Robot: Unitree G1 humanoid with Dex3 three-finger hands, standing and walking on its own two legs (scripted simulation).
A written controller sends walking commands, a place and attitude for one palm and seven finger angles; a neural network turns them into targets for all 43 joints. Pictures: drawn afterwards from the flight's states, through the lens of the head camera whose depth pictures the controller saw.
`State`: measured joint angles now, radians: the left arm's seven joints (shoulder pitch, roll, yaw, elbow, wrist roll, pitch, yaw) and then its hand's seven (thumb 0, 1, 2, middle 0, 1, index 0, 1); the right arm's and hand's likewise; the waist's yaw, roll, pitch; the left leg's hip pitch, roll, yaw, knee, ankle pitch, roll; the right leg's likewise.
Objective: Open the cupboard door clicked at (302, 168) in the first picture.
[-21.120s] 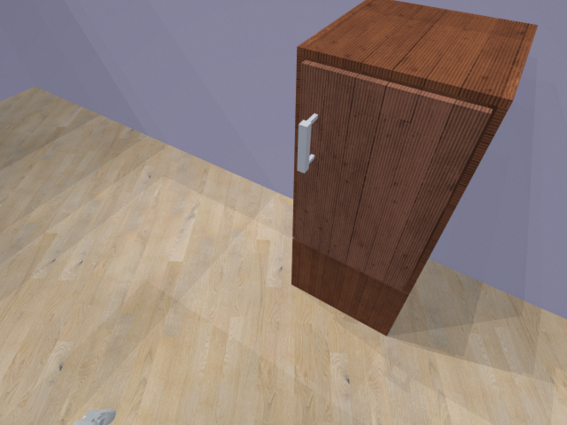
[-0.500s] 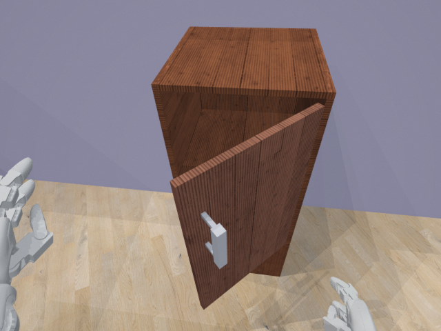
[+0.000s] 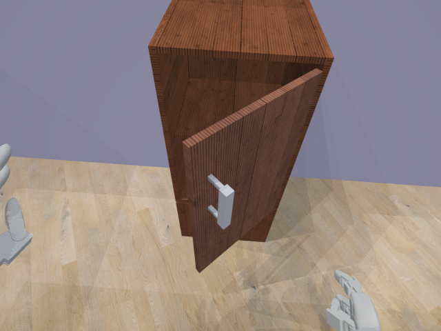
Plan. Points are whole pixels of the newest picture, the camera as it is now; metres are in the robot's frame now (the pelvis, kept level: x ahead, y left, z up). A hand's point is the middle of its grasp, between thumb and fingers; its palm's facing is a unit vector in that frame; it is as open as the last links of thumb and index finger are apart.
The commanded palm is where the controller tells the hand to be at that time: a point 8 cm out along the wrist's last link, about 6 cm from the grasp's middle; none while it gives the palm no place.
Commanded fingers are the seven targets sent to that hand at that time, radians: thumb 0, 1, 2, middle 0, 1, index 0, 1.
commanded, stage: step back with the hand held close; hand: left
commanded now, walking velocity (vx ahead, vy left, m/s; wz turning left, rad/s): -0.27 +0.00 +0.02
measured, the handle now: (218, 202) +0.37 +0.03 +0.00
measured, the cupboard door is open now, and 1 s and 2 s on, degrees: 45 45 45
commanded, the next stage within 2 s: stop stepping back and stand still in 0.52 s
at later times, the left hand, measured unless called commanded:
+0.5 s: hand out of the picture +0.10 +0.30 +0.17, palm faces +0.49 -0.75 -0.44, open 7.5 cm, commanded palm +0.03 +0.33 +0.18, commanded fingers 0.00 0.90 0.90 -0.20 -0.30 -0.20 -0.30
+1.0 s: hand out of the picture +0.02 +0.27 +0.17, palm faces +0.45 -0.81 -0.37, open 7.5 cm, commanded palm -0.05 +0.30 +0.18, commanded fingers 0.00 0.90 0.90 -0.20 -0.30 -0.20 -0.30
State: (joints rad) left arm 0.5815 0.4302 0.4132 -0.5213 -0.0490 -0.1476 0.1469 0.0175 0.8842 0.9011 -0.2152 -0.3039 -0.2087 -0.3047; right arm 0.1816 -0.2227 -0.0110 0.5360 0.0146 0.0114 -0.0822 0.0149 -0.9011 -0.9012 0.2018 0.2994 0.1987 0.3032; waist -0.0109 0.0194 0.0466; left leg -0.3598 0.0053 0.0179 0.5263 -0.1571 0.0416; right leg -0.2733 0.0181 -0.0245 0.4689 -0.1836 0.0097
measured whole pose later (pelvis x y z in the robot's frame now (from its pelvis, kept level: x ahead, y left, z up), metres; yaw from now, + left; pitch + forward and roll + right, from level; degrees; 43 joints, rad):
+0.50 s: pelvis -0.10 +0.02 +0.00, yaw +3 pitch +0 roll -4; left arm 0.50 0.44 0.47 -0.56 -0.04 -0.20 0.16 0.02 0.88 0.90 -0.22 -0.30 -0.21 -0.30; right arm 0.15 -0.17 -0.02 0.61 -0.02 -0.09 -0.06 0.02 -0.90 -0.90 0.20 0.30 0.20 0.30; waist 0.00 -0.01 0.05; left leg -0.44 0.01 0.01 0.55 -0.12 0.07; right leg -0.44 0.10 0.05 1.00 -0.44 0.02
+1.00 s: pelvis -0.20 +0.01 -0.01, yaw -3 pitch -2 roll +0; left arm 0.46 0.41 0.44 -0.42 -0.06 -0.15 0.17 0.02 0.88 0.90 -0.21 -0.30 -0.21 -0.30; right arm 0.26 -0.21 0.00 0.69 0.00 -0.10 -0.08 0.02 -0.90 -0.90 0.20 0.30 0.20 0.30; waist -0.02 -0.03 -0.03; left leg -0.39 -0.04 0.05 0.55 -0.14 0.06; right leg -0.17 0.03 0.02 0.76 -0.51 -0.01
